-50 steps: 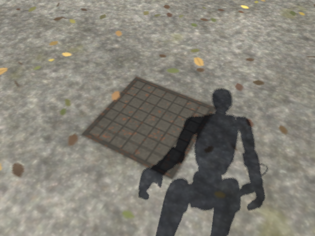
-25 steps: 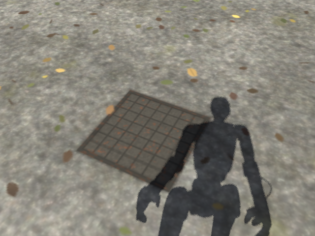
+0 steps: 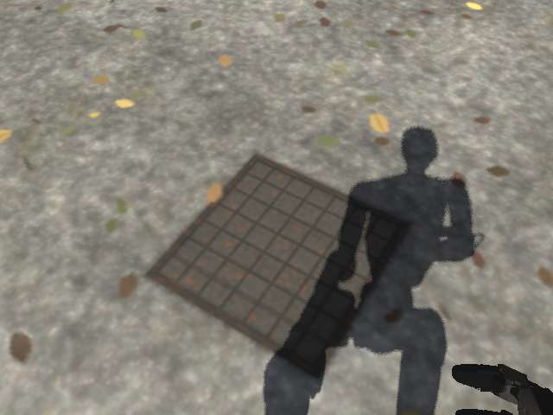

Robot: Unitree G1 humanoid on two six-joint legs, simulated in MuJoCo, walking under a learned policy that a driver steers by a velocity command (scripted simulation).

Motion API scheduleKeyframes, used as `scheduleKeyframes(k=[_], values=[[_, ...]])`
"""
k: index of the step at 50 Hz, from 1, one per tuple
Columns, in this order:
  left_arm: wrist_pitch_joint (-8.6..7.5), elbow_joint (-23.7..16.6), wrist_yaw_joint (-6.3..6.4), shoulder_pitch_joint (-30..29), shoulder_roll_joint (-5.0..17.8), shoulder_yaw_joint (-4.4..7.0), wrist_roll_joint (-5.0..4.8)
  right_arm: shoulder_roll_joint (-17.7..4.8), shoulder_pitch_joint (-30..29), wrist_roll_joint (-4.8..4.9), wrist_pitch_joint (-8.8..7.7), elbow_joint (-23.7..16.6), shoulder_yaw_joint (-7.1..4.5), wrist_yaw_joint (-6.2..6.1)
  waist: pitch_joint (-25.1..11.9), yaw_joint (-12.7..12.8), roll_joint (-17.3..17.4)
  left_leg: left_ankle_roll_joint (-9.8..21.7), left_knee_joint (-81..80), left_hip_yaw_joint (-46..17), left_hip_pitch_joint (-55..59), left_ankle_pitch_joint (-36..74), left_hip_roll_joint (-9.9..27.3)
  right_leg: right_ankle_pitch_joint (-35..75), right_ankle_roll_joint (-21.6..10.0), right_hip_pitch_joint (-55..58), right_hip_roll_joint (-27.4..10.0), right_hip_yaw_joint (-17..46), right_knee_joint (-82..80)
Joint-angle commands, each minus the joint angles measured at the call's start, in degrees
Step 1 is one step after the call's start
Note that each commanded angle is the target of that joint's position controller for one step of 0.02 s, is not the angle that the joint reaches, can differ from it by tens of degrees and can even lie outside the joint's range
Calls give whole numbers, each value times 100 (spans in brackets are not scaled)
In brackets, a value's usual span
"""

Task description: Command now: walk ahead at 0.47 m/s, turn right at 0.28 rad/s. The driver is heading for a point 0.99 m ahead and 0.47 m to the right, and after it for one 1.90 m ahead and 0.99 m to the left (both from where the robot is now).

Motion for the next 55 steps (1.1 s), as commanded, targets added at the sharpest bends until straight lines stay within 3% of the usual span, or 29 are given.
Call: scheduleKeyframes(k=[1, 2, 3, 4, 5, 6, 7, 8, 10, 13, 19, 24, 26, 27, 28, 29, 30, 31, 32, 33, 34, 36, 40, 44, 48, 52, 53, 54, 55], values=[[42, -356, 17, -308, 1038, 210, 45, -1142, 1333, 34, -98, 47, -426, -68, -590, -1297, -770, 289, -67, 135, 2287, -250, -314, 5369, -588, -940, -1203, 475, 1837], [48, -529, -2, -360, 837, 129, 129, -1498, 2458, -57, -82, 259, -535, -145, -1470, -1694, -471, 614, 191, -822, 4195, -565, 601, 3983, -411, -2196, -891, 366, 3481], [-39, -604, -37, 480, -134, -97, 60, -1898, 2904, -177, -50, 409, -599, -126, -2558, -1188, 1218, 1465, -572, -3603, 5993, -1987, 2168, -149, -42, -4209, 192, 188, 5621], [-149, -539, -45, 281, 368, 17, -119, -1341, 2738, -157, -65, 377, -443, -99, -2442, -1301, 1209, 1429, -1394, -4492, 5592, -2649, 2179, -981, -104, -4701, 65, 897, 6514], [-198, -758, -27, -295, 763, 147, -250, -998, 2139, -114, -96, 309, -340, -110, -1359, -1174, 937, 1099, -1492, -3490, 4716, -2573, 2015, -583, -177, -5147, -223, 789, 6771], [-209, -824, 21, -591, 791, 173, -238, -794, 1661, -115, -130, 233, -279, -108, -832, -994, 487, 913, -1617, -2628, 3783, -1960, 1829, -26, -220, -4975, -531, 665, 6599], [-184, -842, 60, -719, 721, 221, -158, -649, 1384, -165, -168, 257, -249, -86, -522, -829, 297, 786, -1775, -1974, 3012, -1329, 1624, 329, -236, -4673, -719, 636, 6318], [-102, -816, 65, -592, 613, 261, -135, -511, 1242, -230, -198, 306, -211, -72, -414, -622, 390, 677, -1930, -1392, 2552, -986, 1396, 532, -265, -4296, -878, 691, 6103], [71, -881, 43, -504, 373, 276, -151, -470, 1228, -236, -216, 405, -222, -80, -274, -464, 471, 728, -2185, -830, 2136, -770, 1308, 589, -290, -4084, -973, 625, 5894], [219, -1218, 46, -1004, 453, 333, -102, -728, 1315, -237, -234, 499, -290, -183, 55, -416, 305, 874, -2484, -364, 2003, -619, 1390, 1077, -198, -4655, -1066, 658, 5459], [117, -1666, -192, -2129, 411, 275, -37, -1057, 1743, -225, -127, 525, -362, -364, 267, -733, 29, 745, -2508, 618, 2562, -26, 1283, 2482, -91, -4981, -921, 230, 3654], [116, -2163, -388, -2940, 432, 212, -51, -1249, 2277, -98, 73, 614, -437, -360, 437, -986, 29, 628, -2012, 990, 3623, 630, 1534, 1939, -294, -5187, -734, -212, 2833], [137, -2284, -438, -2811, 607, 283, -59, -1394, 2173, -60, 155, 544, -485, -361, 209, -784, 229, 502, -1384, 1171, 3857, 2296, 1575, 1378, -488, -4680, -427, -511, 2725], [154, -2261, -442, -2470, 755, 365, -66, -1473, 2093, -40, 201, 496, -510, -371, -65, -551, 359, 432, -770, 1258, 3883, 3345, 1553, 1106, -611, -4143, -181, -691, 2740], [158, -2112, -430, -1740, 984, 505, -94, -1504, 1975, -19, 256, 445, -513, -378, -460, -111, 354, 309, 267, 1392, 3699, 3956, 1418, 1166, -791, -3178, 116, -829, 2504], [181, -1842, -339, -726, 1399, 735, -107, -1423, 1978, -45, 263, 384, -469, -387, -995, 355, 142, 59, 1724, 1463, 2831, 3324, 1186, 1430, -1031, -1544, 255, -571, 2208], [219, -1737, -217, -320, 2133, 917, -127, -735, 2337, -275, 168, 113, -264, -342, -1452, 45, -1267, -309, 3899, 1400, 461, -761, 470, 1123, -1785, 419, -1215, 2010, 2013], [117, -1954, -254, -351, 2109, 825, -51, -577, 2250, -167, -106, -90, -153, -259, -2356, -120, -1312, -383, 5056, -64, -833, -3395, -414, 181, -2566, 1318, -2089, 4892, 832], [35, -1930, -299, -384, 1614, 672, 16, -1019, 1419, 93, -285, -267, -268, -197, -1835, 167, -672, -205, 5212, -558, -1508, -2963, -117, 414, -2165, 1124, -1973, 4354, 497], [-30, -1939, -292, -677, 1400, 613, 7, -992, 1253, 134, -373, -327, -254, -193, -1207, -6, -529, -62, 4824, -517, -1613, -2411, 139, 895, -1939, 401, -1765, 3476, 559], [-52, -2044, -282, -1153, 1174, 546, -18, -988, 1328, -2, -382, -207, -275, -244, -842, -297, -121, -64, 4322, -533, -1210, -2013, 393, 1468, -1734, -492, -1483, 2755, 571], [-67, -2221, -237, -1610, 923, 451, 52, -1073, 1535, -116, -228, -146, -362, -258, -618, -656, -255, -162, 3668, -578, -374, -1624, 616, 2211, -1585, -1584, -1162, 2098, 360], [-99, -2176, -81, -1291, 1226, 521, -10, -797, 1097, -247, -45, -367, -315, -283, -359, -641, -214, -525, 2421, -392, -368, -865, 445, 2877, -1586, -2158, -932, 1568, 171], [-41, -2123, 4, -997, 1244, 526, -34, -628, 262, -189, -87, -622, -223, -222, -153, -326, -538, -564, 610, -335, -22, 497, 75, 2078, -1244, -2414, -609, 1316, 222], [-5, -1997, 14, -705, 1228, 534, -73, -797, -112, -106, -161, -828, -238, -128, -107, -190, -654, -464, -81, -470, 274, 689, -77, 1655, -1112, -2127, -809, 1738, 542], [141, -2100, 109, -868, 1195, 541, -29, -1115, 519, -193, -283, -719, -368, -103, -335, -571, -897, -161, -552, -382, 1037, 96, -245, 2868, -791, -1616, -732, 2135, 1720], [158, -2215, 109, -978, 1034, 484, -20, -1262, 1033, -286, -322, -626, -429, -127, -753, -833, -808, 26, -667, -428, 1944, 637, -35, 3158, -553, -1797, -357, 1949, 2525], [161, -2433, 117, -998, 745, 371, 80, -1631, 1817, -407, -318, -584, -502, -163, -1684, -1088, -91, 367, -259, -1316, 3563, 2009, 1032, 1893, -265, -2631, 72, 1503, 4148], [139, -2446, 85, 339, 386, 268, -34, -1869, 2036, -394, -190, -476, -545, -140, -2625, -507, 1865, 1518, -314, -3601, 5435, 2640, 2542, -1983, 80, -4467, 789, 1080, 5931]])
Keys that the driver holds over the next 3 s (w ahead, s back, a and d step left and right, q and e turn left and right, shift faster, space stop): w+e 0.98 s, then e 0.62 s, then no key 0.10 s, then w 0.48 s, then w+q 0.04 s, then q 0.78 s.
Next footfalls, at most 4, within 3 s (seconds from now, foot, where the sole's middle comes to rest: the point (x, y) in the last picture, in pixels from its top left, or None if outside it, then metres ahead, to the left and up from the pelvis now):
0.04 left None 0.21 0.13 -0.76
0.58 right None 0.45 -0.18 -0.76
1.06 left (373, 286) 0.81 -0.14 -0.76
1.54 right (456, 353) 0.64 -0.34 -0.76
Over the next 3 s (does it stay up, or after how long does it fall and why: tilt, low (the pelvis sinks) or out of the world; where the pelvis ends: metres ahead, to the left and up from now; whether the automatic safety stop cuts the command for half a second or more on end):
stays up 0.85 -0.46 0.02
